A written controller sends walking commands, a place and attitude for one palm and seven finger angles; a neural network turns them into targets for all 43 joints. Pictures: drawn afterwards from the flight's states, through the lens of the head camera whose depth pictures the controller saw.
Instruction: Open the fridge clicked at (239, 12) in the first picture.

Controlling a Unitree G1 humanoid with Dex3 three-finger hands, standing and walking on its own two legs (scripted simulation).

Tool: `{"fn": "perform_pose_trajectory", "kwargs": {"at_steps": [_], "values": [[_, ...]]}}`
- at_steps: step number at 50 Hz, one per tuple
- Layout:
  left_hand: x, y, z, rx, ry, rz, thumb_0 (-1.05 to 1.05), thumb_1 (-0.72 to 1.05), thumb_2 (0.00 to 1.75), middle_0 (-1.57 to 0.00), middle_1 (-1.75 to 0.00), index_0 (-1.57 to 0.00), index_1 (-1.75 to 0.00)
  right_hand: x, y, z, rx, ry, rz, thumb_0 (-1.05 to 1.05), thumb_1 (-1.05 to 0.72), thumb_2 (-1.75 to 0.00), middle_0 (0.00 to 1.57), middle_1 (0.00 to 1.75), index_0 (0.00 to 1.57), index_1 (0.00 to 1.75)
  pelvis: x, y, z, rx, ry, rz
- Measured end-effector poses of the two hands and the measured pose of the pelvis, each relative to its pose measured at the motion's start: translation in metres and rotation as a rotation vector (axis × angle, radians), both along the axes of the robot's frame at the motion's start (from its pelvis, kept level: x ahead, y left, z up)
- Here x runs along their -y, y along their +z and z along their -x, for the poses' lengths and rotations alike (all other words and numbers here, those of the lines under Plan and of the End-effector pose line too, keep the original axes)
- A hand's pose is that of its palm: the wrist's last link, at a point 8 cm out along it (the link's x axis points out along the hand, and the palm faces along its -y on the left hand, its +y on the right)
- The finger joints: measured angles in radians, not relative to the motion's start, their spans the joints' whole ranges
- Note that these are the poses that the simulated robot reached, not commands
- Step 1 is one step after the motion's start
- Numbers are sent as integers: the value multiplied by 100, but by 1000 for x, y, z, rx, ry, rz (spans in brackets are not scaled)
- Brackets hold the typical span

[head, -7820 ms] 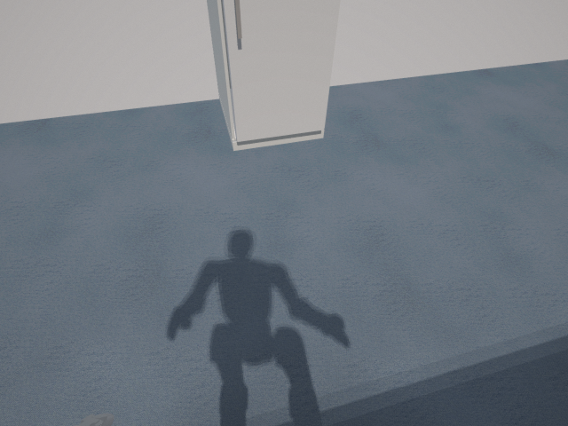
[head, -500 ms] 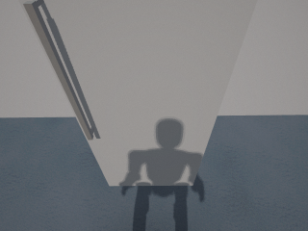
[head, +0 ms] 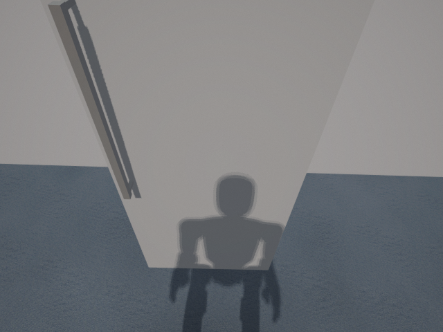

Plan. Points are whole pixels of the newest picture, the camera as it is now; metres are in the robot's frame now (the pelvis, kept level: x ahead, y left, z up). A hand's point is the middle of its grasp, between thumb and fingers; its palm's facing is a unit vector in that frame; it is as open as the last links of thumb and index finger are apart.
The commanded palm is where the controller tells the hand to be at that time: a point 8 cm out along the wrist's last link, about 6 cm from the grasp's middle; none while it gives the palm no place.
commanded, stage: come to a stop and stand still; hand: left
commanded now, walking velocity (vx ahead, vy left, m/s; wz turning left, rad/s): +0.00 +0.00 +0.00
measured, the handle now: (105, 123) +0.48 +0.27 +0.13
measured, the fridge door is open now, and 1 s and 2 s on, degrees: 0 0 0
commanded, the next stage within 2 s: look again from close up in 0.62 s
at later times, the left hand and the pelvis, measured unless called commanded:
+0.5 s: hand out of the picture +0.01 +0.19 -0.17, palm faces +0.02 -0.99 -0.17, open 7.4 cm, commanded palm none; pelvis +0.02 +0.02 +0.01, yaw +0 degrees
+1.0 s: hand out of the picture +0.03 +0.19 -0.17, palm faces +0.01 -0.98 -0.18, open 7.4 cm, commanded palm none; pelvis +0.03 +0.03 +0.01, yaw -1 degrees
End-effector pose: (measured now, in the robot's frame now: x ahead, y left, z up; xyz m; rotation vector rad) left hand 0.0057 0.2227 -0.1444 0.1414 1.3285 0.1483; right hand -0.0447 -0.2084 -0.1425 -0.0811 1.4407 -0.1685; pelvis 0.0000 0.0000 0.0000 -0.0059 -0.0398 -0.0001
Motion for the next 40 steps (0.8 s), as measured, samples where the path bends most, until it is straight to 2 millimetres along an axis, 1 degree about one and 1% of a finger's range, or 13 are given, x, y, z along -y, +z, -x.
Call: {"fn": "perform_pose_trajectory", "kwargs": {"at_steps": [4,10,15,20,29,40], "values": [[0,-1,9,-33,15,16,1,91,90,-20,-30,-20,-30,-6,3,-12,10,12,2,0,-90,-90,20,30,20,30,-5,2,-4,-5,1,2],[0,-1,17,-66,24,33,1,91,90,-20,-30,-20,-30,-13,5,-39,53,37,9,1,-91,-90,20,30,20,30,-13,5,-9,-6,0,4],[-3,0,16,-77,28,37,1,91,90,-20,-30,-20,-30,-10,7,-53,69,47,29,2,-93,-90,20,30,20,30,-18,6,-14,-7,0,3],[-9,2,11,-81,20,32,1,91,90,-20,-30,-20,-30,-9,10,-65,87,51,41,1,-92,-90,20,30,20,30,-22,7,-18,-7,-4,1],[-21,5,-5,-61,4,10,1,91,90,-20,-30,-20,-30,-11,10,-73,91,52,42,1,-92,-90,20,30,20,30,-26,9,-24,-4,-10,-2],[-26,7,-22,-43,-11,0,1,91,90,-20,-30,-20,-30,-17,9,-68,62,43,26,1,-92,-90,20,30,20,30,-28,10,-29,-5,-12,-5]]}}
